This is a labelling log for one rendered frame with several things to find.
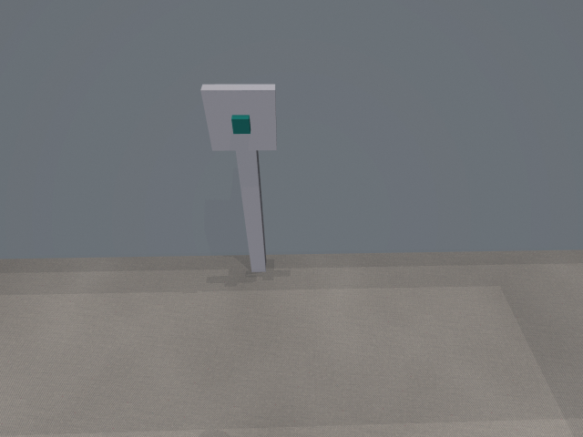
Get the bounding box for panel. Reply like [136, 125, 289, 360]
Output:
[200, 84, 277, 272]

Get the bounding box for button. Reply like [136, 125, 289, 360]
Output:
[231, 115, 251, 134]

